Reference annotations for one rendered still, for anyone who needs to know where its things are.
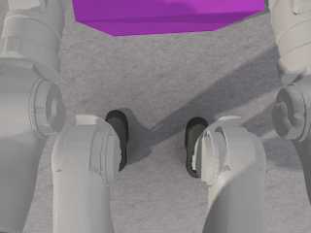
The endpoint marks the right robot upper arm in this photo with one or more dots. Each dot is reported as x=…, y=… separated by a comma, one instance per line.
x=291, y=117

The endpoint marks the left robot upper arm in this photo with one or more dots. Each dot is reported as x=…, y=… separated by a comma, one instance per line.
x=31, y=110

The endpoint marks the right robot shin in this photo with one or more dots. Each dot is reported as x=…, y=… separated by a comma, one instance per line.
x=230, y=121

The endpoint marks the left robot foot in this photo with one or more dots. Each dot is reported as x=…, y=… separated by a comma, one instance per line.
x=117, y=119

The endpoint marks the robot right forearm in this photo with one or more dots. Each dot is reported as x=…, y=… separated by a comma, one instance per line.
x=291, y=22

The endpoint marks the carton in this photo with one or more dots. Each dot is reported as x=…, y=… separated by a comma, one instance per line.
x=147, y=17

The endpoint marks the robot left forearm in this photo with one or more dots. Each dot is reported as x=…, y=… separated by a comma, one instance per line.
x=31, y=37

